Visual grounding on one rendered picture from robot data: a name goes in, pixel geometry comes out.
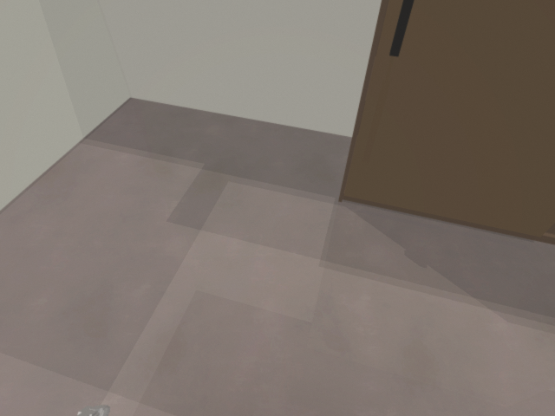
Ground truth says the handle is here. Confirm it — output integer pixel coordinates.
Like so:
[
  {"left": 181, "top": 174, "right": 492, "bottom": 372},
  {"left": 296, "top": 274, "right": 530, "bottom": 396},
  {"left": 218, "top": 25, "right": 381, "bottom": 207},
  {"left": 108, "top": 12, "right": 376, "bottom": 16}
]
[{"left": 389, "top": 0, "right": 414, "bottom": 56}]

